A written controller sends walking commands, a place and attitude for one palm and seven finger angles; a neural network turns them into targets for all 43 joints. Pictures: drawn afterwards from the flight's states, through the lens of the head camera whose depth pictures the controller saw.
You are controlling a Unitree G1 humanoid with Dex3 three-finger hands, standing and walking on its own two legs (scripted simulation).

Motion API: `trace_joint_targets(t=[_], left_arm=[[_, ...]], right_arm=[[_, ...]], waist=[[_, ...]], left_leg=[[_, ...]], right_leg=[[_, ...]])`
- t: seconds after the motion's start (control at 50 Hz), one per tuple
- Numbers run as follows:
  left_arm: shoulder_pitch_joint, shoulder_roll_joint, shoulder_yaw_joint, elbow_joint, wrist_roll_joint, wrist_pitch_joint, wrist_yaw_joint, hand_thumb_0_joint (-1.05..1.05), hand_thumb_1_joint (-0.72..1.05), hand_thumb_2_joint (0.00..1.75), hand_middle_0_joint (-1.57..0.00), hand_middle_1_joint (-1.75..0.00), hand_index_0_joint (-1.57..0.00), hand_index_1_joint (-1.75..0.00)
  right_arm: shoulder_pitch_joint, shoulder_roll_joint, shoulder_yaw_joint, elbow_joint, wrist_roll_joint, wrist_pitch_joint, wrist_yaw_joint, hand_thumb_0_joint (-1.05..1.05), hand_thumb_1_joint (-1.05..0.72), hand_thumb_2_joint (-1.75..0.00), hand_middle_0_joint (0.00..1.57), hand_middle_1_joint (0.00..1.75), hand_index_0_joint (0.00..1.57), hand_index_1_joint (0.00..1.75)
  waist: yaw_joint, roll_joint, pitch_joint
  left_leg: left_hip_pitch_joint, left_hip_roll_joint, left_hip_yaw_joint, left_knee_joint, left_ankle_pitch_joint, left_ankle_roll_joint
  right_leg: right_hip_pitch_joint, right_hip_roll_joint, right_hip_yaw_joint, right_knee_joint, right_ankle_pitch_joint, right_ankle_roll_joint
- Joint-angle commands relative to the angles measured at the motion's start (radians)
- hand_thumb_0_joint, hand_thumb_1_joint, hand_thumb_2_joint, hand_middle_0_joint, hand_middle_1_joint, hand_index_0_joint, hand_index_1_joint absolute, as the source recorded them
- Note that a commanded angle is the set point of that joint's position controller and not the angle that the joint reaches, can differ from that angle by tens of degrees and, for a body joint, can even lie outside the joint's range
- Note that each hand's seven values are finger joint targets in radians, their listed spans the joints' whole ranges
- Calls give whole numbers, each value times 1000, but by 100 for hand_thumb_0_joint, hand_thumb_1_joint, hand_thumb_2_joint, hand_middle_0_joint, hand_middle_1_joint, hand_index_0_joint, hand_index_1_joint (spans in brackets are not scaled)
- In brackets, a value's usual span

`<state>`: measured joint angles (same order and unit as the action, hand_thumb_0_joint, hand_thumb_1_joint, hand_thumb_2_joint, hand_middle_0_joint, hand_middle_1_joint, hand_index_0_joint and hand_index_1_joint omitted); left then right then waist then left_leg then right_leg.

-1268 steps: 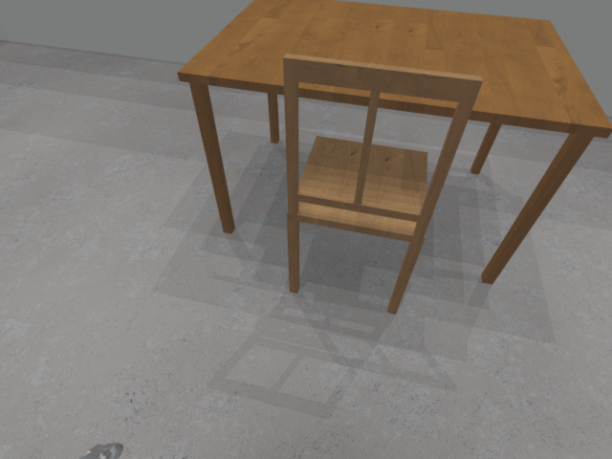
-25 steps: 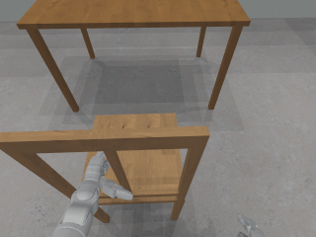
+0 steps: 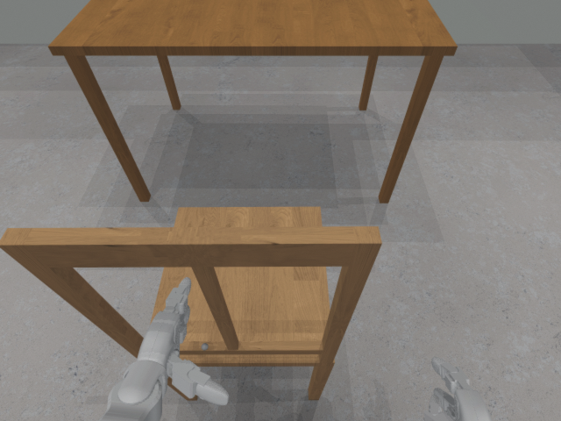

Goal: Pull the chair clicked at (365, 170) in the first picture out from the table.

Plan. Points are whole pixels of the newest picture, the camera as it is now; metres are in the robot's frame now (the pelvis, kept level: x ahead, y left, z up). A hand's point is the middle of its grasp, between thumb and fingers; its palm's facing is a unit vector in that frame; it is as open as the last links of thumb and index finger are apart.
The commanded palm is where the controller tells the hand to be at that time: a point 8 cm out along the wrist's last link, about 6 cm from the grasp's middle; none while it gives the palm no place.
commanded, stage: draw the fingers out of the gap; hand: left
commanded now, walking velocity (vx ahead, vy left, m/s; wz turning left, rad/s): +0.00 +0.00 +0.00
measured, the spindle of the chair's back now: (220, 313) +0.29 +0.10 -0.05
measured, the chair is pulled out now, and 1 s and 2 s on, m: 0.58 0.58 0.58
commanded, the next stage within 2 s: draw the hand back to the body in 0.46 s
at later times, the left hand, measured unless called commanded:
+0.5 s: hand (196, 404) +0.16 +0.12 -0.02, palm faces -0.05 -0.99 -0.11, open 17.5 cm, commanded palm +0.13 +0.17 -0.01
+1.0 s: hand (157, 398) +0.16 +0.14 +0.05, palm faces +0.02 -1.00 -0.09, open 17.5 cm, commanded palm +0.12 +0.22 +0.07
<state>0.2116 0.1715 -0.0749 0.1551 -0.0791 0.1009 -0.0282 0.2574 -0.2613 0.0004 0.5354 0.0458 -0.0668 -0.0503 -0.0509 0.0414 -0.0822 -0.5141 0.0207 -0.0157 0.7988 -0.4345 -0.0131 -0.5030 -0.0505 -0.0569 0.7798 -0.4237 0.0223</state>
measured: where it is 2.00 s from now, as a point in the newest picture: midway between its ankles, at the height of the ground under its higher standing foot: outside the picture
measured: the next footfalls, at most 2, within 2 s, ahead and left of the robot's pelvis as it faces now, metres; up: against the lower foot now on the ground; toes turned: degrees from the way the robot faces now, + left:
none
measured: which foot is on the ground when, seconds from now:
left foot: down 0.00-1.00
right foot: down 0.00-1.00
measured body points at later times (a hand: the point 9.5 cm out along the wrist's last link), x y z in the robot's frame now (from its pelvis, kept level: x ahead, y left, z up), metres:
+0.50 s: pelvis -0.01 -0.01 -0.01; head +0.01 -0.02 +0.43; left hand +0.16 +0.17 -0.01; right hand +0.16 -0.25 -0.09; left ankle -0.02 +0.13 -0.71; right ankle -0.02 -0.13 -0.71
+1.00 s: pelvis -0.02 -0.01 -0.03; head +0.02 -0.02 +0.42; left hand +0.15 +0.20 +0.05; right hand +0.17 -0.23 -0.12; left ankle -0.02 +0.13 -0.71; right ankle -0.02 -0.13 -0.71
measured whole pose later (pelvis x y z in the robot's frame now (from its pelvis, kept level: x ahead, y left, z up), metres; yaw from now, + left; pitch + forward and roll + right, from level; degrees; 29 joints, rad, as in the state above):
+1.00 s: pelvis -0.02 -0.01 -0.03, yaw +1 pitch +10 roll -1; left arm 0.66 0.23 0.02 -0.36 -0.20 -0.22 -0.10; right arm 0.21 -0.18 -0.01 0.51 0.07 -0.06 -0.07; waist 0.00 0.06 -0.12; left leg -0.69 0.03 -0.05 1.04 -0.53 -0.03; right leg -0.66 -0.04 -0.08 1.01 -0.52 0.00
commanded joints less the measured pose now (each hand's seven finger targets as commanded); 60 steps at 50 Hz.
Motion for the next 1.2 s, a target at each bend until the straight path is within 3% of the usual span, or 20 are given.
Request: trace_joint_targets(t=[0.0,0.04,0.18,0.22,0.34,0.42,0.56,0.58,0.62,0.68,0.76,0.82,0.92,1.0,1.06,1.08,1.1,1.12,1.14,1.18], left_arm=[[-74,96,42,-331,15,-65,33,0,-55,20,0,0,0,0],[-75,129,66,-389,21,-83,56,0,-55,20,0,0,0,0],[83,63,-11,-363,18,-56,30,0,-55,20,0,0,0,0],[108,75,-10,-352,16,-32,14,0,-55,20,0,0,0,0],[194,117,40,-478,8,-31,25,0,-55,20,0,0,0,0],[317,98,30,-535,18,-46,48,0,-55,20,0,0,0,0],[429,77,-18,-569,28,-44,17,0,-55,20,0,0,0,0],[321,-22,10,-753,-82,-196,37,0,-55,20,0,0,0,0],[370,66,73,-697,-70,-300,55,0,-55,20,0,0,0,0],[370,65,91,-745,-81,-415,59,0,-55,20,0,0,0,0],[420,28,52,-669,-64,-571,15,0,-55,20,0,0,0,0],[535,58,87,-583,-73,-504,-50,0,-55,20,0,0,0,0],[453,191,253,-788,-143,-393,-59,0,-55,20,0,0,0,0],[445,163,290,-848,-199,-430,-37,0,-48,24,-1,-2,-1,-2],[428,133,260,-770,-214,-427,-78,0,-37,29,-2,-4,-2,-4],[499,324,316,-708,-34,-310,50,0,-33,31,-3,-5,-3,-5],[486,202,233,-774,-20,-265,89,0,-30,32,-4,-5,-4,-5],[485,203,248,-733,-13,-237,110,0,-26,34,-4,-6,-4,-6],[507,152,213,-709,-4,-220,121,0,-22,36,-4,-7,-4,-7],[471,203,239,-762,9,-199,145,0,-15,39,-5,-8,-5,-8]], right_arm=[[-59,-113,-40,-177,-7,-61,-16,0,-90,-90,20,30,20,30],[-55,-110,-37,-175,-12,-67,-25,0,-90,-90,20,30,20,30],[-75,-107,-29,-186,-7,-69,-24,0,-90,-90,20,30,20,30],[-86,-113,-26,-193,-6,-62,-26,0,-90,-90,20,30,20,30],[-92,-96,-28,-227,-5,-65,-36,0,-90,-90,20,30,20,30],[-100,-75,-36,-227,-3,-68,-36,0,-90,-90,20,30,20,30],[-107,-77,-44,-236,-1,-68,-40,0,-90,-90,20,30,20,30],[-94,-52,-40,-233,-7,-95,-42,0,-90,-90,20,30,20,30],[-91,-62,-48,-192,-8,-113,-40,0,-90,-90,20,30,20,30],[-86,-50,-55,-179,-3,-127,-31,0,-90,-90,20,30,20,30],[-117,-41,-70,-147,-2,-123,5,0,-90,-90,20,30,20,30],[-147,-53,-81,-180,11,-87,11,0,-90,-90,20,30,20,30],[-169,-48,-67,-222,25,-56,-38,0,-90,-90,20,30,20,30],[-132,-26,-56,-183,32,-83,-53,0,-90,-90,20,30,20,30],[-130,-43,-51,-153,34,-109,-51,0,-90,-90,20,30,20,30],[-128,-35,-54,-173,13,-73,-72,0,-90,-90,20,30,20,30],[-119,-26,-41,-202,8,-62,-74,0,-90,-90,20,30,20,30],[-130,-27,-49,-188,12,-59,-76,0,-90,-90,20,30,20,30],[-135,-29,-41,-180,7,-46,-75,0,-90,-90,20,30,20,30],[-143,-36,-36,-184,4,-31,-77,0,-90,-90,20,30,20,30]], waist=[[-7,-47,-204],[-6,-26,-207],[-19,-48,-156],[-16,-49,-127],[5,-70,-170],[14,-31,-164],[-3,-45,-120],[3,-98,-113],[23,-36,-137],[33,18,-183],[36,2,-182],[50,-26,-180],[60,-55,-219],[49,-39,-187],[28,-30,-130],[110,-17,-132],[70,-5,-82],[70,-45,-55],[68,-23,-26],[74,-10,-34]], left_leg=[[102,-3,-5,-73,347,37],[102,-6,-12,-69,334,38],[50,-13,-15,-33,251,38],[20,-16,-20,-35,219,39],[2,-21,-17,-22,206,42],[-7,-20,-20,-11,245,40],[-45,-23,-22,17,187,44],[-77,-32,-26,56,201,32],[-74,-27,-28,67,195,28],[-73,-27,-25,87,213,22],[-140,-17,-27,142,221,14],[-148,-14,-14,112,155,22],[-105,-17,-13,78,144,35],[-47,-12,-21,54,231,32],[-24,-12,-27,35,235,30],[4,24,-24,-19,242,22],[32,14,-17,-41,242,25],[32,16,-26,-49,237,21],[59,14,-19,-69,244,23],[109,16,-22,-107,258,25]], right_leg=[[75,10,-26,-64,350,-25],[69,11,-21,-60,328,-28],[18,11,-22,-54,261,-20],[16,9,-22,-60,226,-24],[33,7,-12,-52,200,-22],[32,8,-17,-34,233,-31],[-32,9,-13,-30,169,-23],[-85,29,-46,2,175,-21],[-93,34,-38,29,152,-33],[-112,35,-32,69,152,-35],[-170,37,-27,133,164,-36],[-90,29,-5,86,133,-32],[16,16,19,25,126,-23],[29,26,-10,4,236,-23],[20,25,-16,-28,245,-18],[96,-8,41,-80,249,-46],[93,-18,24,-107,262,-40],[98,-14,18,-125,255,-40],[105,-14,11,-131,261,-39],[143,-14,1,-154,274,-40]])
